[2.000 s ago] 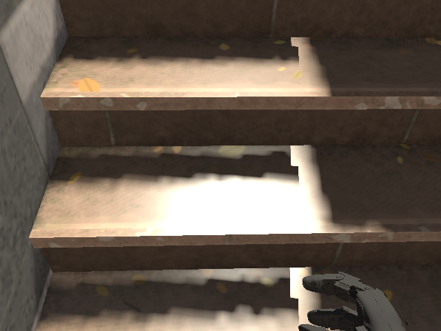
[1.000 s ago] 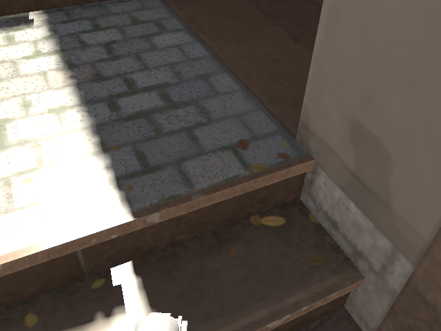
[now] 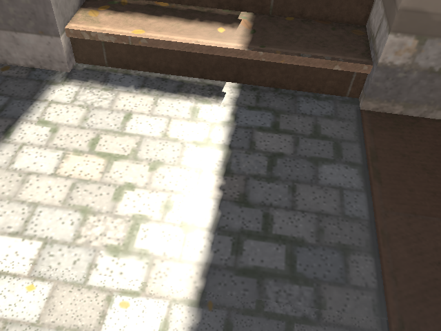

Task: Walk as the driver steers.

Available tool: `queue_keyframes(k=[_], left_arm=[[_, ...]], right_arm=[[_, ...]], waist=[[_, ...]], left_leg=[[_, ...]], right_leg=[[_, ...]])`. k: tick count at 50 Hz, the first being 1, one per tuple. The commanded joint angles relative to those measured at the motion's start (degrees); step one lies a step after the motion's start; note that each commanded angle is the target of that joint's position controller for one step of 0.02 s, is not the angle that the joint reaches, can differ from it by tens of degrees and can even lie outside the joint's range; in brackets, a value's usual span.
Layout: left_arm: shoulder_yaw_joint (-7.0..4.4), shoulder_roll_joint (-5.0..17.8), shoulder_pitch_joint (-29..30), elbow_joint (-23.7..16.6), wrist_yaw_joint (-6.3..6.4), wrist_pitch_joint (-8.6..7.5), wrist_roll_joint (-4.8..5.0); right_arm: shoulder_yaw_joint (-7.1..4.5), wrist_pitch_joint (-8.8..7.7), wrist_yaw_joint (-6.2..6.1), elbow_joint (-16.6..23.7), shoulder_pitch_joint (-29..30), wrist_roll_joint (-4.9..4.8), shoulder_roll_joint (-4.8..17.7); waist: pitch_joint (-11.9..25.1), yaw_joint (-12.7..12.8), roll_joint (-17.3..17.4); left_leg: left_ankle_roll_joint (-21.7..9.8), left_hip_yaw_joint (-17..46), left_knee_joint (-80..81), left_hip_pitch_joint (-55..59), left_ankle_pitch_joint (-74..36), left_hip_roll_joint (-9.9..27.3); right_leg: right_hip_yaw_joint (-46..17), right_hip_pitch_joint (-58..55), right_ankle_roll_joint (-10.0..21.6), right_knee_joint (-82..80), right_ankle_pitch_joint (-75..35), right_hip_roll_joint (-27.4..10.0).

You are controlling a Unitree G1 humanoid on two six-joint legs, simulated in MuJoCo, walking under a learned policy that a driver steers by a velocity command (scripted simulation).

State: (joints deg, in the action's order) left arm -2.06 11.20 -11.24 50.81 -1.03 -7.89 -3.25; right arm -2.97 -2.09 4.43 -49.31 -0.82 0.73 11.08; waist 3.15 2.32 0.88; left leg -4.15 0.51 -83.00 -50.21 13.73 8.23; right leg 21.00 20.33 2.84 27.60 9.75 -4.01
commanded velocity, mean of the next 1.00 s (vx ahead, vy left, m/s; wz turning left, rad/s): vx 0.34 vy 0.00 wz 0.22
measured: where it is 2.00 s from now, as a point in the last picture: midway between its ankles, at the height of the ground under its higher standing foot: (219, 230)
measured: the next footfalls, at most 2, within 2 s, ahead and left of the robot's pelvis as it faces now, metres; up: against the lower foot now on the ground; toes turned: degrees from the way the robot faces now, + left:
left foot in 0.12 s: +0.08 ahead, +0.14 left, +0.00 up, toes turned +8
right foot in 0.62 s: +0.37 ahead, -0.15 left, +0.18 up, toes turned +10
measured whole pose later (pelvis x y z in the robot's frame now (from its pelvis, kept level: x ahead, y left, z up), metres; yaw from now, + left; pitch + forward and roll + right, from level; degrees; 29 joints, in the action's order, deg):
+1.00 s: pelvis +0.42 -0.03 +0.17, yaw +10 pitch +5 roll +0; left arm 2.6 9.4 -30.1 56.0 -3.4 -7.3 -4.5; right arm -0.3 -5.0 4.9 -41.7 3.8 4.5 13.7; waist 4.0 7.3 1.0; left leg -3.4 -0.8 -68.6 -59.9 -3.6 4.2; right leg 0.4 11.2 1.8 34.9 28.7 1.0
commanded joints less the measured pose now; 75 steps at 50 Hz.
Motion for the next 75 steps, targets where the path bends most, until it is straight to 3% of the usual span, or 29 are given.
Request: queue_keyframes(k=[1,5,7,8,9,10,12,15,23,25,28,31,32,33,34,35,40,47,52,57,59,60,61,62,63,65,69,70,75], left_arm=[[-2.59,9.68,7.28,-8.86,0.94,-1.65,1.39],[-3.25,11.54,1.33,-8.47,1.07,2.57,2.05],[-0.94,0.35,-0.36,-12.09,0.5,3.44,2.92],[-0.23,-0.17,6.11,-18.98,1.13,1.97,3.33],[0.05,0.07,13.76,-19.87,-0.1,2.09,2.56],[0.69,-0.94,11.73,-17.51,-2.13,2.4,2.24],[-0.45,4.38,3.14,-10.28,-3.97,2.73,1.45],[2.52,-1.26,2.7,-9.91,-4.69,2.78,2.05],[6.36,1.98,16.38,-18.84,-2.48,6.96,3.07],[7.25,2.02,18.9,-20.88,-4.4,9.03,1.97],[6.41,3.92,9.86,-17.59,-5.55,8.24,1.93],[4.13,8.35,0.68,-15.92,-5.56,4.63,3.44],[2.68,11.64,-14.81,-9.08,-4.8,3.6,2.61],[0.61,18.92,-31.3,-3.5,-3.85,3.73,0.15],[0.09,18.61,-38.11,-1.95,-3.79,2.8,-1.22],[0.23,16.15,-32.65,-2.08,-3.55,2.05,-0.16],[4.2,0.19,-4.45,-1.88,-4.24,3.58,-1.23],[3.15,6.29,-15.98,2.23,-1.52,-0.85,-1.92],[1.77,8.8,-22.58,2.59,-2.82,-1.12,0.24],[-1.0,13.88,-21.05,3.39,-3.71,-0.23,0.98],[-1.15,12.39,-21.24,4.48,-3.16,0.75,0.3],[0.63,5.05,-27.4,2.77,-2.22,0.81,-1.02],[1.94,0.68,-34.65,1.79,-3.04,1.11,-1.39],[-0.79,7.06,-19.41,-1.97,-3.84,1.99,1.84],[-1.71,8.38,-11.22,-4.79,-3.36,1.81,2.63],[-0.96,6.45,-12.4,-4.7,-1.74,1.76,-0.52],[-0.35,4.3,-17.94,-5.1,-3.34,2.83,1.04],[-0.5,1.48,-8.66,-5.3,1.55,4.01,5.4],[-1.67,5.24,-2.4,-6.78,4.79,5.29,3.88]], right_arm=[[-1.65,-0.1,-0.38,2.76,1.12,1.33,4.37],[-2.23,-0.72,-1.41,5.17,-2.67,1.97,1.88],[-6.31,-1.83,-4.11,2.91,-9.81,2.05,10.24],[-8.39,-1.52,-5.33,2.34,-17.85,-1.16,16.66],[-8.83,-2.12,-6.26,-0.4,-24.65,0.15,15.75],[-9.3,-2.4,-5.64,-1.61,-22.76,1.14,17.35],[-6.94,-1.2,-3.26,-4.06,-23.49,1.73,14.17],[-2.09,0.14,-2.02,-6.9,-23.83,4.03,3.89],[1.78,-5.18,-2.34,-12.5,-30.93,9.46,6.81],[1.65,-4.22,-0.11,-9.26,-24.82,6.46,10.53],[0.76,-4.65,1.12,-6.71,-22.43,1.61,16.63],[-2.29,-5.22,1.38,-6.32,-22.88,2.22,20.8],[-1.17,-4.91,2.07,-5.41,-25.62,4.4,13.45],[-0.35,-3.83,3.62,-0.54,-22.16,5.5,6.04],[-0.72,-3.64,3.97,0.09,-19.15,3.3,4.54],[-0.18,-4.39,3.24,0.97,-11.76,2.67,3.48],[1.38,-4.54,0.11,2.33,-9.23,3.37,6.64],[1.26,-4.1,0.02,11.28,10.21,4.67,8.5],[2.07,-1.49,1.38,16.27,15.68,2.47,4.07],[-0.53,-0.76,0.32,18.02,14.47,0.43,7.95],[-1.92,-2.46,-1.68,13.27,0.4,-0.97,10.36],[-2.95,-2.36,-2.65,11.23,-9.06,1.74,13.98],[-2.31,-1.86,-2.47,8.61,-18.7,2.65,11.42],[-2.62,-2.69,-2.99,6.34,-22.29,3.87,10.07],[-2.98,-3.7,-3.34,6.34,-14.72,2.38,10.16],[-2.65,-3.56,-3.88,6.3,-8.97,0.16,6.91],[-3.41,-5.46,-2.01,10.53,6.18,-0.02,8.41],[-1.97,-3.48,-2.69,9.28,0.12,-0.05,7.16],[-1.45,-0.14,-4.56,7.43,-5.62,0.51,7.69]], waist=[[2.71,-1.16,-4.82],[1.32,-2.04,-2.13],[7.71,-0.31,13.31],[8.95,-6.24,20.15],[3.08,-13.32,13.78],[0.33,-11.28,14.2],[-5.53,-9.14,5.19],[-3.51,-4.69,0.75],[-2.47,-3.75,4.41],[-3.63,-0.93,4.64],[-0.8,2.43,10.68],[10.28,4.71,13.93],[20.22,5.96,0.53],[23.79,9.17,-18.67],[13.87,12.2,-21.8],[0.92,11.21,-22.85],[-4.27,-4.39,-0.28],[-1.4,2.7,-2.88],[-3.9,3.28,-8.47],[-5.84,-0.81,-8.66],[4.97,-5.54,-4.99],[21.92,-4.61,6.62],[35.72,-5.15,17.48],[21.4,-10.27,7.63],[7.41,-6.97,5.11],[2.36,-2.37,1.58],[4.65,6.72,0.87],[2.84,1.1,-1.56],[1.73,-0.67,3.1]], left_leg=[[3.93,-3.72,23.9,14.2,7.34,-0.51],[0.77,-3.63,54.02,22.76,-3.7,-4.39],[-9.75,6.77,53.01,45.98,-34.48,-0.56],[-19.08,27.72,60.4,56.19,-16.41,8.53],[-17.92,33.82,66.18,55.85,4.04,9.57],[-16.92,35.37,66.91,54.28,14.8,9.13],[-15.65,33.78,67.71,46.42,18.14,9.36],[-12.62,29.21,65.09,43.77,18.51,9.25],[-7.51,11.76,76.43,33.36,17.6,5.95],[-8.55,7.38,86.78,14.52,12.93,7.13],[-8.57,4.3,80.97,35.66,-19.06,10.91],[-6.06,0.52,59.1,49.13,-69.7,7.88],[-2.11,1.61,40.19,31.12,-56.58,0.98],[-0.73,7.93,21.77,5.11,-6.41,-12.9],[-4.0,20.65,-1.46,-7.16,-8.9,-16.74],[-4.79,18.65,-13.28,-15.26,-8.66,-16.68],[-5.67,13.95,-28.09,-14.0,-10.57,-9.31],[0.75,0.26,8.75,-13.24,-17.04,-3.23],[2.29,-4.91,35.59,1.24,-18.89,-4.41],[0.6,-8.01,50.96,15.51,-15.18,-10.26],[-3.89,-5.76,51.84,45.46,-29.18,-9.55],[-15.36,1.13,39.97,76.7,-58.72,0.15],[-28.09,25.16,47.46,95.31,-64.09,13.71],[-20.86,27.06,55.66,80.14,-60.56,12.63],[-16.28,19.24,58.37,63.29,-58.49,11.72],[-15.34,14.05,62.44,47.15,-63.16,10.04],[-10.85,0.19,66.41,27.37,-56.81,1.71],[-11.75,2.68,67.65,35.16,-54.6,3.99],[-10.83,2.43,70.23,34.84,-27.78,3.4]], right_leg=[[-9.14,-9.4,6.97,-13.74,2.11,-12.27],[-12.03,-21.64,8.01,-6.41,-7.3,-19.61],[-2.96,-5.44,-0.99,12.28,13.34,-7.11],[-6.82,14.13,-5.73,20.73,23.25,1.27],[-16.31,25.05,-5.1,38.77,23.84,1.11],[-23.59,36.89,-2.86,60.4,21.28,2.01],[-28.31,47.7,2.79,81.32,16.67,4.0],[-27.77,58.91,8.53,95.99,8.71,3.08],[-22.82,60.85,9.4,84.22,3.3,-3.7],[-17.92,37.51,7.62,72.64,14.19,-1.76],[-15.38,36.11,4.84,60.01,21.82,2.01],[-15.56,19.63,6.75,43.12,21.07,8.56],[-36.57,-5.81,13.54,33.96,7.31,2.27],[-72.26,-23.26,18.41,5.73,18.13,-6.12],[-79.75,-19.3,12.51,-0.14,39.15,-8.3],[-71.96,-8.39,11.81,0.12,52.28,-6.14],[-58.93,13.53,15.42,1.7,30.2,-9.57],[-32.43,-5.43,8.18,-1.67,-12.46,-4.16],[-27.57,-17.27,7.42,-11.06,-24.86,-7.23],[-22.58,-31.82,3.74,-8.68,-56.94,-10.25],[-20.84,-22.77,-3.65,5.97,-57.19,-6.19],[-21.35,-6.57,-7.5,21.71,-29.36,-1.91],[-23.4,7.99,-9.98,43.88,26.52,8.24],[-29.39,12.98,-7.9,54.06,22.45,8.15],[-29.01,15.53,-6.57,54.36,19.91,3.7],[-28.43,10.03,-5.97,45.31,18.98,-1.79],[-23.11,-6.91,-9.37,31.79,9.66,-2.56],[-22.46,3.5,-8.12,30.01,9.28,-0.26],[-24.74,2.05,-6.57,16.85,-3.19,-2.18]])
Keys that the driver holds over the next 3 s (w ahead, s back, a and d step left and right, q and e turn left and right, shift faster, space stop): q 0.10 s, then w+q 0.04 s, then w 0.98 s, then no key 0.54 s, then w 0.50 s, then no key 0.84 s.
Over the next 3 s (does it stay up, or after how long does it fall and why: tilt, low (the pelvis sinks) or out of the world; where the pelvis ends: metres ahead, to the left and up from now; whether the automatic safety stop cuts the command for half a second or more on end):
stays up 1.04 0.14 0.19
